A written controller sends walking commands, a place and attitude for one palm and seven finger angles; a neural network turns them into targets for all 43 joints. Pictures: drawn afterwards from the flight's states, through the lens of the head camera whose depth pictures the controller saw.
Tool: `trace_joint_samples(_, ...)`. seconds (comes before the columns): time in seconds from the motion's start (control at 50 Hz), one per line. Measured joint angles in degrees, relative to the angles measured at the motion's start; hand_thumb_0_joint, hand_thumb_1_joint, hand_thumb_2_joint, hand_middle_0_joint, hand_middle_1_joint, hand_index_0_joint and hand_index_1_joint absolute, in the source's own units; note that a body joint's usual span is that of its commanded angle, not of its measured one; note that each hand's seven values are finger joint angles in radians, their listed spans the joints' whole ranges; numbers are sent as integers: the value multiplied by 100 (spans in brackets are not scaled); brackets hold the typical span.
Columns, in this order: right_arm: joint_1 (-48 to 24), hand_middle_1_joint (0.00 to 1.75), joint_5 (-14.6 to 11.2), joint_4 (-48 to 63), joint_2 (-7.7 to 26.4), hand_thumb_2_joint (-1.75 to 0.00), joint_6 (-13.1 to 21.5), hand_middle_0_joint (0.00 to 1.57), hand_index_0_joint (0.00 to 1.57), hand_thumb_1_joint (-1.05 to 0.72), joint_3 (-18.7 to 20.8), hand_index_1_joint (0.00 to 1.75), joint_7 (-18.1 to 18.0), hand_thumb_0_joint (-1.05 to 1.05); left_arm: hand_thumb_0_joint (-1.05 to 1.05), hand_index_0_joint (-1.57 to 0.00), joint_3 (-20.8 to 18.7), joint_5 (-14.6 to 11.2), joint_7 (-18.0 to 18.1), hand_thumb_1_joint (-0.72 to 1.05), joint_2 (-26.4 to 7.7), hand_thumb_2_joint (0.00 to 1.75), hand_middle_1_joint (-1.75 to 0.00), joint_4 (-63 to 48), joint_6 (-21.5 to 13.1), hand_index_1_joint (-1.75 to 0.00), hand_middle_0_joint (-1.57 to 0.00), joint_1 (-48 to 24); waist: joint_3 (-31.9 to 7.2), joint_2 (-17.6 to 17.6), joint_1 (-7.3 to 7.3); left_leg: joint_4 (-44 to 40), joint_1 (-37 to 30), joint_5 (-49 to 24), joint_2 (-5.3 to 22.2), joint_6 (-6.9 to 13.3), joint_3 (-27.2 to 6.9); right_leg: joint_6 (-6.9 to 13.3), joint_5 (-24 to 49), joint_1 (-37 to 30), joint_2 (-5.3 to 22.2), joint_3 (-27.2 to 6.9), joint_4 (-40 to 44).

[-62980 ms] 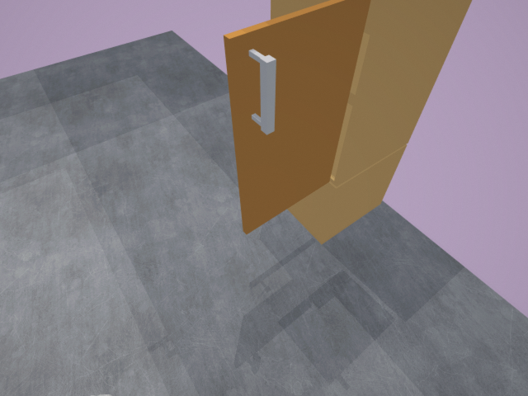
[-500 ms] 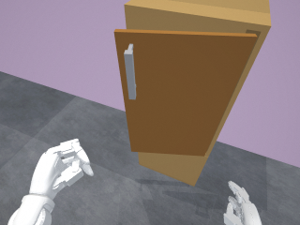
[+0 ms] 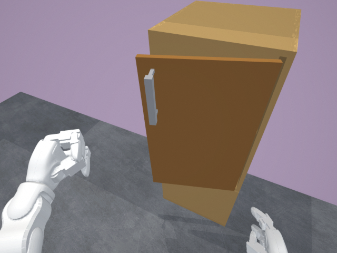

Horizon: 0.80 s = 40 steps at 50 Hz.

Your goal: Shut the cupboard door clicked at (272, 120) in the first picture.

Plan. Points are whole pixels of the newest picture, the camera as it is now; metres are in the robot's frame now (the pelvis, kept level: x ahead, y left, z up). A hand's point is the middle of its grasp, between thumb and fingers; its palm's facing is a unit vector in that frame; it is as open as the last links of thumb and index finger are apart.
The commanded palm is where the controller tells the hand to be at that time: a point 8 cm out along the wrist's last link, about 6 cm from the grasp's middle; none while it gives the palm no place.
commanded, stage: raise the hand and make a fist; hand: left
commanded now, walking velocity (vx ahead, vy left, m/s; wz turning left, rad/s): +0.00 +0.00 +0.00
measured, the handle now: (152, 97) +0.48 +0.11 +0.15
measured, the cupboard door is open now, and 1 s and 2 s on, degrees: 19 19 19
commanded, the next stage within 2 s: bring the fist close to the handle in 0.28 s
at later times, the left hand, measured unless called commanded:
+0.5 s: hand (94, 175) +0.22 +0.18 +0.14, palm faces +0.00 -1.00 -0.06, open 3.1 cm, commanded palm +0.21 +0.22 +0.15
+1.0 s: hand (131, 138) +0.31 +0.12 +0.16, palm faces -0.03 -1.00 -0.03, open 3.1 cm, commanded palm +0.29 +0.17 +0.15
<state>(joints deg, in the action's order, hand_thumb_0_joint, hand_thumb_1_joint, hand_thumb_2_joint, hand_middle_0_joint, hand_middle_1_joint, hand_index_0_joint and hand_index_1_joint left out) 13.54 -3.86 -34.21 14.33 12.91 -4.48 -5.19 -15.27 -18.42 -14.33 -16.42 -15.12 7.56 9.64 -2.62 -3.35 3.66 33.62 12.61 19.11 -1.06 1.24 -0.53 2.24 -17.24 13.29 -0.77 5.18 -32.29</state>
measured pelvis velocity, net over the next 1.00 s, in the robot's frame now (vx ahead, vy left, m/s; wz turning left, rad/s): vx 0.00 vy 0.01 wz -0.02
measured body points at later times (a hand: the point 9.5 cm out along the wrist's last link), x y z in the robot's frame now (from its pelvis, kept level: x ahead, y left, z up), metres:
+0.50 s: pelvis -0.02 +0.00 +0.00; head -0.04 -0.02 +0.45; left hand +0.22 +0.23 +0.15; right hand +0.17 -0.22 -0.07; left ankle -0.01 +0.11 -0.73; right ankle +0.00 -0.09 -0.73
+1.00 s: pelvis +0.00 +0.01 +0.00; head -0.02 -0.01 +0.45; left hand +0.30 +0.18 +0.16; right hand +0.18 -0.22 -0.08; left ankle -0.01 +0.11 -0.73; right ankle +0.00 -0.09 -0.73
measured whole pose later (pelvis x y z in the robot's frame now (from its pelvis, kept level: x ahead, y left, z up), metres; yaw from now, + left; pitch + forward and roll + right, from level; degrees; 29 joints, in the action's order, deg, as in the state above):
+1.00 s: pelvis +0.00 +0.01 +0.00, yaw -1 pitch -2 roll +0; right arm 12.0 -2.7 -35.2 13.3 7.5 -3.8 -3.2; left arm -2.0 -9.9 -1.5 -8.7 -5.6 10.5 -6.0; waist -0.7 -2.5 1.8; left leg 30.8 10.6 17.9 -1.6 1.6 1.0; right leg 1.9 -16.5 12.6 -0.3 3.6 -31.4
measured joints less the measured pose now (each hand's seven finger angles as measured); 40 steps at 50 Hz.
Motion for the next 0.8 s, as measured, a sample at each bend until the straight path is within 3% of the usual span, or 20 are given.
trace_joint_samples(0.12,-38,30,25,101,43,-90,-100,21,20,-91,95,30,8,2,1,-130,305,118,-27,90,59,90,-150,-74,356,-150,-130,399,56,38,-88,-88,-42,-69,25,-17,76,20,59,20,-25,-74,16)
trace_joint_samples(0.28,33,30,57,13,29,-90,13,20,20,-91,116,30,29,2,2,-130,108,179,338,89,77,90,-150,-171,-297,-150,-131,336,105,106,-32,-67,-99,-104,62,-59,21,64,111,-84,-63,-18,66)
trace_joint_samples(0.4,-10,30,12,-11,29,-90,-25,20,20,-91,88,30,-4,2,1,-130,315,191,103,89,66,90,-150,-10,9,-150,-131,331,124,-17,-76,-74,-62,-149,62,-32,29,36,189,-70,-63,-25,129)
trace_joint_samples(0.46,-2,30,25,-1,-4,-90,-3,20,20,-91,84,30,-18,2,1,-130,445,222,172,89,66,90,-150,-3,112,-150,-131,337,156,4,-95,-92,-58,-168,46,-21,47,28,198,-50,-47,-43,118)
trace_joint_samples(0.62,-17,30,55,-155,-46,-90,113,21,20,-91,42,30,4,2,2,-130,706,412,604,89,345,90,-150,250,-208,-150,-131,-451,217,67,-104,-85,-55,-167,-20,12,31,-3,162,-39,20,-28,62)
trace_joint_samples(0.8,-75,30,81,-88,-86,-90,-163,21,20,-91,43,30,85,2,1,-130,1192,610,845,89,577,90,-150,623,317,-150,-131,-949,195,49,-218,-255,-125,-181,-65,57,170,-50,141,4,60,-173,74)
